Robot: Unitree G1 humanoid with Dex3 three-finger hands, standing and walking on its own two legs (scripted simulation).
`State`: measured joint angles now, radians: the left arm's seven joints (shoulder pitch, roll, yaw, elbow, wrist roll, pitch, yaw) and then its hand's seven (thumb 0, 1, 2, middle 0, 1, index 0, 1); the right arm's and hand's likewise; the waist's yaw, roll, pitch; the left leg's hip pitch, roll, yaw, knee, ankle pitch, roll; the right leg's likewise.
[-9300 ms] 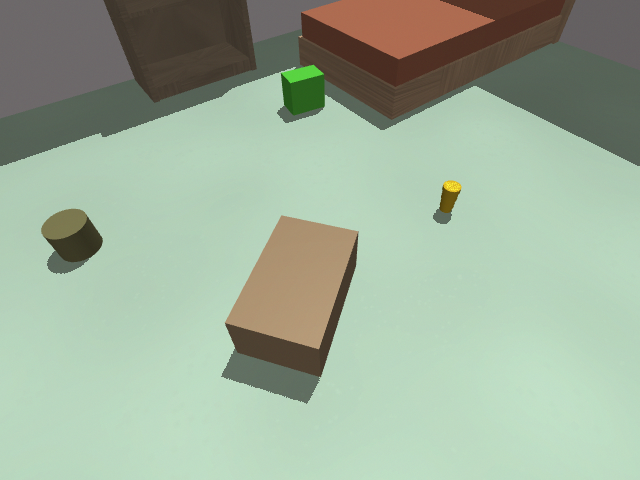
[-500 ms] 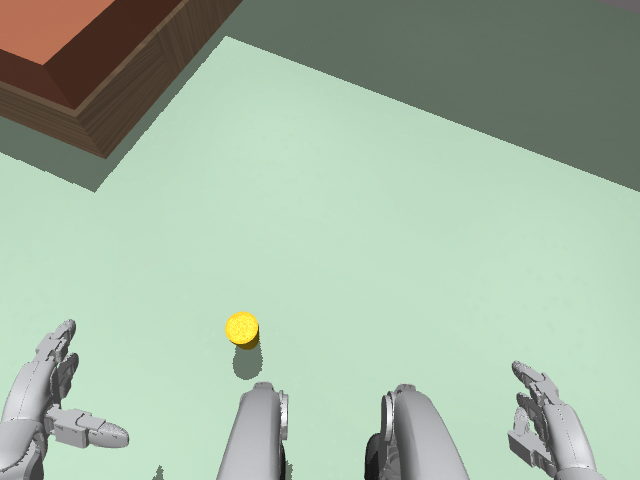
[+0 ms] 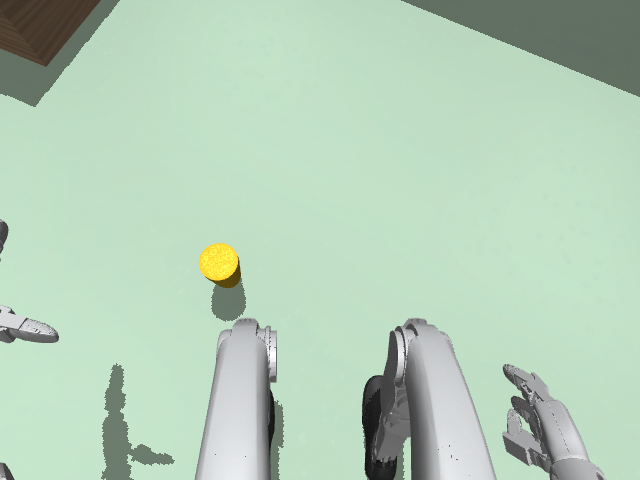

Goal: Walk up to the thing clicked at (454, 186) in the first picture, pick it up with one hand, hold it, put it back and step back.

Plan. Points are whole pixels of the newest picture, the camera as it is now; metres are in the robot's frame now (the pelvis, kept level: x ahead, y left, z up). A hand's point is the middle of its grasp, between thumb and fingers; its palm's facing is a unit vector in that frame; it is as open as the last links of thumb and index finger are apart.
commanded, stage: go down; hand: left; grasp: from the side
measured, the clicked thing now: (224, 269) +0.44 +0.22 -0.42
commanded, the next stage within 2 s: approach in 1.14 s
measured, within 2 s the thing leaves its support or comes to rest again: neither
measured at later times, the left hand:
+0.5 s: hand (26, 265) +0.35 +0.39 -0.08, palm faces +0.15 -0.98 -0.12, open 17.3 cm
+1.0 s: hand (33, 257) +0.37 +0.40 -0.11, palm faces +0.14 -0.98 -0.10, open 17.4 cm
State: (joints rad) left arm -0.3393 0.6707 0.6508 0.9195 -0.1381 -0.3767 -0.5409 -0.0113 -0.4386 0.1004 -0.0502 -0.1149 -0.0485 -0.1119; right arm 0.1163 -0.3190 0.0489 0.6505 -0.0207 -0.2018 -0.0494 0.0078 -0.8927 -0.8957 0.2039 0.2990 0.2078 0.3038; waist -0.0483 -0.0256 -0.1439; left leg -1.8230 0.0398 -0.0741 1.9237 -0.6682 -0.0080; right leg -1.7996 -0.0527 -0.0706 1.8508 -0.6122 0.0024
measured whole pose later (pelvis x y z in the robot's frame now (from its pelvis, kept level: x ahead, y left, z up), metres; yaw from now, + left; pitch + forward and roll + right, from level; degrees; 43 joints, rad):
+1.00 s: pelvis -0.02 +0.01 -0.10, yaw -2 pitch +31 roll -7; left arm -0.55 0.84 0.79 1.04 -0.18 -0.39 -0.71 -0.01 -0.53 0.08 -0.04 -0.07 -0.03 -0.08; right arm 0.11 -0.37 0.10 0.70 -0.05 -0.19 -0.02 0.00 -0.92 -0.91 0.20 0.30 0.21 0.30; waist -0.08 -0.04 -0.08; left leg -2.12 0.02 -0.11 2.26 -0.69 0.00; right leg -2.08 -0.06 -0.07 2.16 -0.62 0.01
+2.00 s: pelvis -0.02 +0.02 -0.19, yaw -9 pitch +17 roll -14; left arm -0.60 0.81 0.65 1.41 -0.21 -0.93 -0.53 -0.02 -0.60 0.04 -0.06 -0.10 -0.05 -0.11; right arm -0.12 -0.38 0.39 0.63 -0.26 -0.12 0.07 0.00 -0.93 -0.91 0.20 0.30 0.21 0.30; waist -0.22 -0.21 0.22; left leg -2.22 0.02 -0.27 2.61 -0.72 0.01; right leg -2.11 -0.01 -0.18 2.38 -0.59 0.05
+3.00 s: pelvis -0.04 +0.03 -0.20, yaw -13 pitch +9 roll -19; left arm -0.64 0.86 0.49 1.53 -0.06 -1.19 0.01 -0.01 0.03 0.45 -0.41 -0.41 -0.39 -0.41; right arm -0.19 -0.38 0.56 0.55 -0.40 -0.02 0.14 0.00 -0.88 -0.89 0.20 0.30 0.21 0.30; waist -0.26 -0.31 0.34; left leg -2.18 0.02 -0.39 2.68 -0.71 0.01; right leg -2.03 0.04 -0.27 2.36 -0.53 0.07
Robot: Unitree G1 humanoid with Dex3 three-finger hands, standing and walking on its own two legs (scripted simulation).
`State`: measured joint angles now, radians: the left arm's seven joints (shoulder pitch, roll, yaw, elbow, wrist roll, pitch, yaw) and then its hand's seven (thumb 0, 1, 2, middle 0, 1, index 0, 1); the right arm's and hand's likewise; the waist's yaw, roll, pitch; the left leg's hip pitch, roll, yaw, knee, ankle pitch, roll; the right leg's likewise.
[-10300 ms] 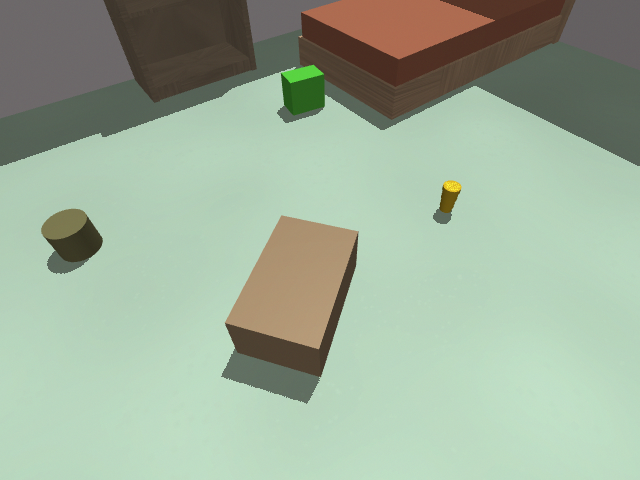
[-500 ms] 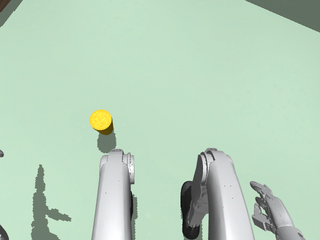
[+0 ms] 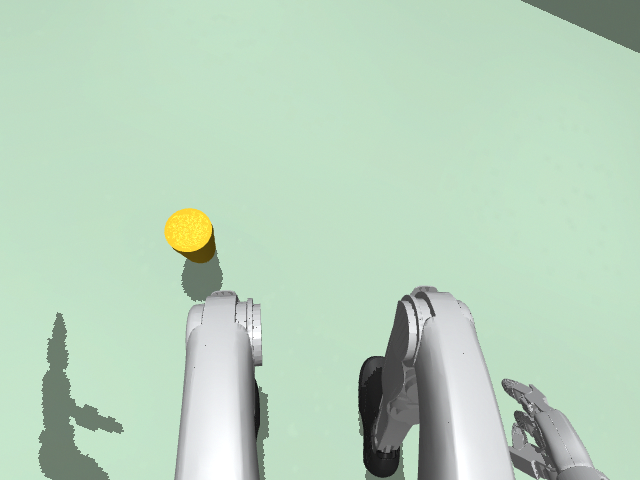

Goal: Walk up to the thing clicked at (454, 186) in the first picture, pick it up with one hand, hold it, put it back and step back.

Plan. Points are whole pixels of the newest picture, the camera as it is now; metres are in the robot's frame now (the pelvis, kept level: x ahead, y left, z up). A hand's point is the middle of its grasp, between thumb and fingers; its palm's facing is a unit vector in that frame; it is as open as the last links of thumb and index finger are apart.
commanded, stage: go down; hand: left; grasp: from the side
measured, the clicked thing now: (195, 241) +0.45 +0.23 -0.31
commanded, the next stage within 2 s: approach in 0.14 s
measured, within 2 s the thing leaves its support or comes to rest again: neither
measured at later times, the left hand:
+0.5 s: hand out of the picture +0.37 +0.41 -0.05, palm faces +0.20 -0.98 -0.01, open 17.6 cm
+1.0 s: hand (150, 250) +0.41 +0.28 -0.24, palm faces +0.06 -1.00 +0.06, open 17.6 cm
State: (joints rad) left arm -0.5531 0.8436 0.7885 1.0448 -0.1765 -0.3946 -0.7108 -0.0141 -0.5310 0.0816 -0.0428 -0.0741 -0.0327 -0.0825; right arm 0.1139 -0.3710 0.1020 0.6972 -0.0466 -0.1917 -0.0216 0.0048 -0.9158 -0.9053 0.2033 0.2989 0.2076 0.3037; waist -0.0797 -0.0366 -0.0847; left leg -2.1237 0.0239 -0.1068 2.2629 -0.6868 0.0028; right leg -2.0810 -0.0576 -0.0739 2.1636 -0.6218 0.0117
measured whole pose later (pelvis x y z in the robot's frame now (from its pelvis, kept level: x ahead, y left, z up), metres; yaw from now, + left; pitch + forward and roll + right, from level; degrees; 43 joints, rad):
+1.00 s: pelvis -0.01 +0.01 -0.09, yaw -7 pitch +17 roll -14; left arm -0.60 0.81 0.65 1.41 -0.21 -0.93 -0.53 -0.02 -0.60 0.04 -0.06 -0.10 -0.05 -0.11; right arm -0.12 -0.38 0.39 0.63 -0.26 -0.12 0.07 0.00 -0.93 -0.91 0.20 0.30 0.21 0.30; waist -0.22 -0.21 0.22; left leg -2.22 0.02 -0.27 2.61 -0.72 0.01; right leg -2.11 -0.01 -0.18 2.38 -0.59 0.05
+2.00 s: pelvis -0.02 +0.02 -0.10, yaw -11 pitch +9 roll -19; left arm -0.64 0.86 0.49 1.53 -0.06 -1.19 0.01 -0.01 0.03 0.45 -0.41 -0.41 -0.39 -0.41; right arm -0.19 -0.38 0.56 0.55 -0.40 -0.02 0.14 0.00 -0.88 -0.89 0.20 0.30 0.21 0.30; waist -0.26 -0.31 0.34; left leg -2.18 0.02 -0.39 2.68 -0.71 0.01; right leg -2.03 0.04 -0.27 2.36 -0.53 0.07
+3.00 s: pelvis -0.02 +0.02 -0.08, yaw -9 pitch +15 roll -17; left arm -0.58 0.72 0.43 1.13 -0.07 -0.93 -0.03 0.03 -0.31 1.04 -0.79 -1.01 -0.67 -0.99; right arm -0.08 -0.37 0.39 0.58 -0.30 0.03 0.15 0.00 -0.91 -0.90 0.20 0.30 0.21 0.30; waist -0.20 -0.19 0.20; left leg -2.20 0.02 -0.32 2.60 -0.70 0.02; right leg -2.06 0.01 -0.23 2.33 -0.56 0.06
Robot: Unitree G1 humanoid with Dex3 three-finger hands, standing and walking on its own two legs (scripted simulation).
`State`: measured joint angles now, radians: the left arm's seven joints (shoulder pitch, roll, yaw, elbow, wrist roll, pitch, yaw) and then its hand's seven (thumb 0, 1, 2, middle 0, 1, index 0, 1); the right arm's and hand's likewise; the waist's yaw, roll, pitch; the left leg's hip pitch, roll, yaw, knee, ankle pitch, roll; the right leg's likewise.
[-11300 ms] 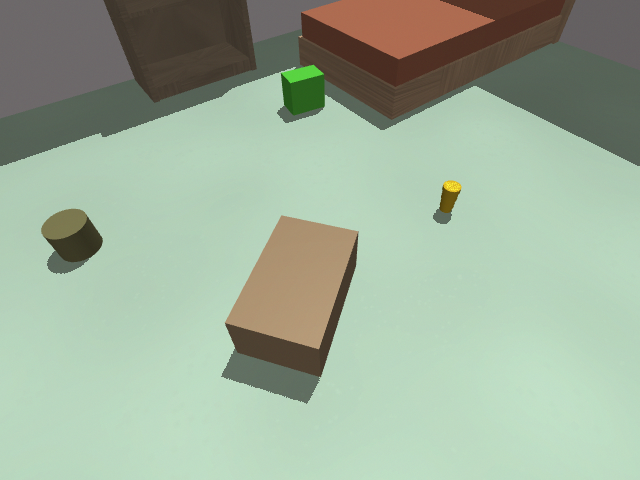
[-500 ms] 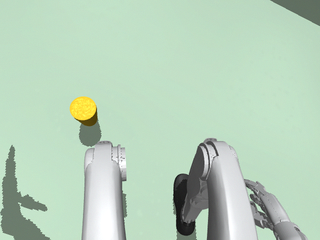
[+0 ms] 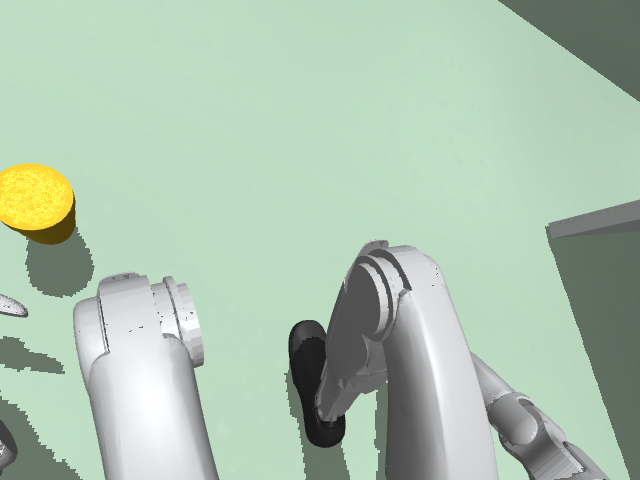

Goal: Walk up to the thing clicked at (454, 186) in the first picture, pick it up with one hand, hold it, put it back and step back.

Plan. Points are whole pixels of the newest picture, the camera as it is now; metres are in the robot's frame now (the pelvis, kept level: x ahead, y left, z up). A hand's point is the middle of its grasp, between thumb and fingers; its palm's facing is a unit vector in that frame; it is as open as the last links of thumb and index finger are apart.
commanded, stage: close in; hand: left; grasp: from the side
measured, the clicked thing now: (43, 213) +0.43 +0.27 -0.23
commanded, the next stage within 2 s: rest palm in 0.46 s
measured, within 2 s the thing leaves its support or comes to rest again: leaves its support in 1.70 s
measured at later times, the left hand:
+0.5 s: hand (35, 229) +0.40 +0.26 -0.18, palm faces +0.25 -0.97 +0.06, open 17.7 cm
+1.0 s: hand (44, 213) +0.42 +0.26 -0.19, palm faces +0.30 -0.95 +0.01, open 11.9 cm
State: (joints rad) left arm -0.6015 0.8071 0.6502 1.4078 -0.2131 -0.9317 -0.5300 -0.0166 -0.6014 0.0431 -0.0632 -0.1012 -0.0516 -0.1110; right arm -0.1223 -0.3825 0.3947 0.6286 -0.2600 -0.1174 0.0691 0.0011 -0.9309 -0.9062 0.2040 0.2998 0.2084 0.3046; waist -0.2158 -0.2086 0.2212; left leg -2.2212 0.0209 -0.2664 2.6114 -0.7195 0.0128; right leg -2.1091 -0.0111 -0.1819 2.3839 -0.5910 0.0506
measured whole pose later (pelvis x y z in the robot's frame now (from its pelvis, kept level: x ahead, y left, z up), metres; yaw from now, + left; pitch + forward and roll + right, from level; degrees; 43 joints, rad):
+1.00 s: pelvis -0.01 +0.01 -0.01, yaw -4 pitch +9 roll -19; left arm -0.64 0.86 0.49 1.53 -0.06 -1.19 0.01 -0.01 0.03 0.45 -0.41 -0.41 -0.39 -0.41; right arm -0.19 -0.38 0.56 0.55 -0.40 -0.02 0.14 0.00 -0.88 -0.89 0.20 0.30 0.21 0.30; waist -0.26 -0.31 0.34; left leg -2.18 0.02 -0.39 2.68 -0.71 0.01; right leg -2.03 0.04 -0.27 2.36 -0.53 0.07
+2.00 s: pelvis -0.01 +0.00 +0.01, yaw -2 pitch +15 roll -17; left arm -0.58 0.72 0.43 1.13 -0.07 -0.93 -0.03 0.03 -0.31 1.04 -0.79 -1.01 -0.67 -0.99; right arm -0.08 -0.37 0.39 0.58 -0.30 0.03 0.15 0.00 -0.91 -0.90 0.20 0.30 0.21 0.30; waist -0.20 -0.19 0.20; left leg -2.20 0.02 -0.32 2.60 -0.70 0.02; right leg -2.06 0.01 -0.23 2.33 -0.56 0.06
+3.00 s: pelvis +0.02 -0.02 +0.07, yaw +7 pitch +32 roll -6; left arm -0.55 0.42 0.43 0.84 -0.14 -0.61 -0.21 0.04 -0.33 1.06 -0.81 -0.98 -0.69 -0.96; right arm 0.05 -0.30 0.05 0.66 -0.08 0.02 0.06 0.00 -0.91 -0.90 0.20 0.30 0.20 0.30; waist -0.10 -0.02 -0.09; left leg -2.16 0.02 -0.11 2.32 -0.71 -0.01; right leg -2.13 -0.05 -0.07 2.23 -0.65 0.01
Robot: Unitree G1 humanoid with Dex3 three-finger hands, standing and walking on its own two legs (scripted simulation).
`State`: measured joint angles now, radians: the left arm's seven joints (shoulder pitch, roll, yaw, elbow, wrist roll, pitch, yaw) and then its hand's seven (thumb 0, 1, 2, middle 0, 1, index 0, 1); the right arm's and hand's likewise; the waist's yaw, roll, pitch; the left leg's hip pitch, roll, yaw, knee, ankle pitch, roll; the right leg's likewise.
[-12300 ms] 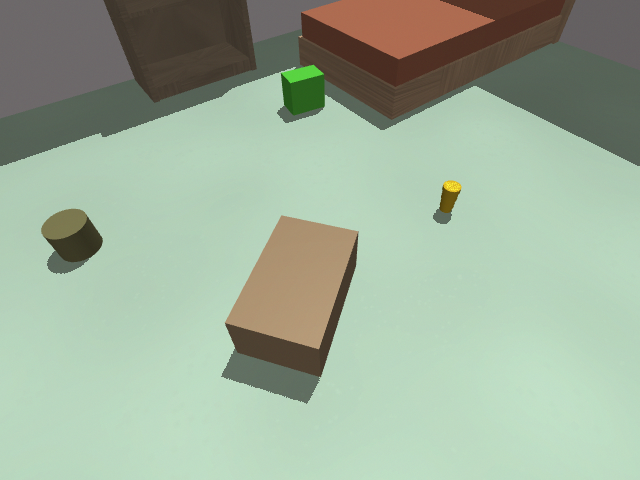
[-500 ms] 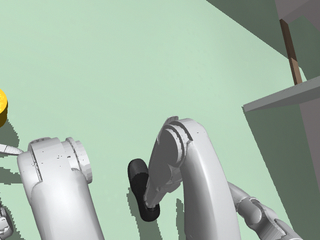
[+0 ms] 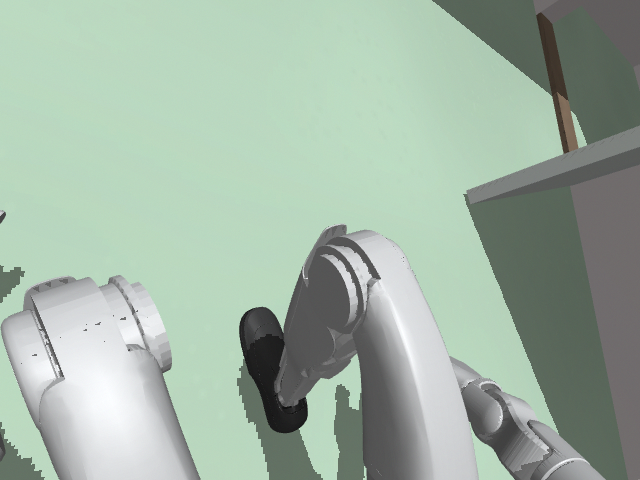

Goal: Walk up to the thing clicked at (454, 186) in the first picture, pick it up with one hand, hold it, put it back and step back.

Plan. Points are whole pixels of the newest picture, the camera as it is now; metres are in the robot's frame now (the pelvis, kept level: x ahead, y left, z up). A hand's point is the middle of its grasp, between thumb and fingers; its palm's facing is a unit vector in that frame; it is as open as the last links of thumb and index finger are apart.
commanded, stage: close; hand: left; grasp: from the side
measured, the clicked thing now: out of the picture +0.43 +0.29 -0.22
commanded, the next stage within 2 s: settle in 0.22 s
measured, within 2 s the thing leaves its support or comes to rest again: leaves its support in 0.70 s
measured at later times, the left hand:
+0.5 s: hand out of the picture +0.43 +0.29 -0.18, palm faces +0.40 -0.92 +0.01, open 10.0 cm
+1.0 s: hand out of the picture +0.41 +0.31 -0.10, palm faces +0.36 -0.93 -0.02, open 10.1 cm
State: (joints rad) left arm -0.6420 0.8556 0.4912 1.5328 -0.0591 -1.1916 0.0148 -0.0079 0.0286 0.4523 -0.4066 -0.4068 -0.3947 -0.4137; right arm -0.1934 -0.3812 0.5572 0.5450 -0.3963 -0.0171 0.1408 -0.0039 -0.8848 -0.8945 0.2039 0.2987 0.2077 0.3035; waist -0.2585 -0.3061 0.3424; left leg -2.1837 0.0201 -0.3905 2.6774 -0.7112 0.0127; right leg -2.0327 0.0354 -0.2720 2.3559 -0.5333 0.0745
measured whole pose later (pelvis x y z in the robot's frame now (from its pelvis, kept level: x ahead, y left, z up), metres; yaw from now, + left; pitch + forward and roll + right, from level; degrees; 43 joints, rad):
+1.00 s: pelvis +0.00 +0.00 +0.02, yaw +2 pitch +15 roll -17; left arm -0.58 0.72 0.43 1.13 -0.07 -0.93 -0.03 0.03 -0.31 1.04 -0.79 -1.01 -0.67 -0.99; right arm -0.08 -0.37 0.39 0.58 -0.30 0.03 0.15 0.00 -0.91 -0.90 0.20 0.30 0.21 0.30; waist -0.20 -0.19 0.20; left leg -2.20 0.02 -0.32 2.60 -0.70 0.02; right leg -2.06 0.01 -0.23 2.33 -0.56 0.06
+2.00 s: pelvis +0.03 -0.02 +0.08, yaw +11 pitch +32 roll -6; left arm -0.55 0.42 0.43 0.84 -0.14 -0.61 -0.21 0.04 -0.33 1.06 -0.81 -0.98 -0.69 -0.96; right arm 0.05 -0.30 0.05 0.66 -0.08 0.02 0.06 0.00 -0.91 -0.90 0.20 0.30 0.20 0.30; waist -0.10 -0.02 -0.09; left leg -2.16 0.02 -0.11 2.32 -0.71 -0.01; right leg -2.13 -0.05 -0.07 2.23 -0.65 0.01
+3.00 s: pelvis +0.04 -0.02 +0.15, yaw +14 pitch +33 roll -4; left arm -0.45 0.33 0.37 0.67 -0.18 -0.50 -0.22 0.04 -0.33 1.06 -0.81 -0.97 -0.69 -0.95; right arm 0.12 -0.28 0.01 0.64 -0.02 -0.02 0.02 0.00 -0.92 -0.90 0.20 0.30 0.20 0.30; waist -0.07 0.01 -0.18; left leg -1.98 0.02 -0.06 2.09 -0.69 -0.01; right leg -1.96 -0.05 -0.04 2.03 -0.64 0.01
